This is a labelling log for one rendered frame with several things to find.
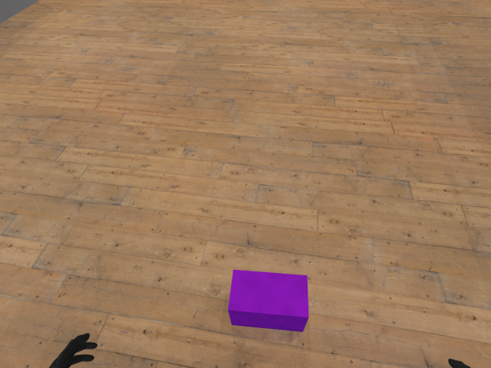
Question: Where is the left robot hand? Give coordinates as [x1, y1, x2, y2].
[49, 333, 97, 368]

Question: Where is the carton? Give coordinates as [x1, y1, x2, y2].
[228, 270, 308, 332]

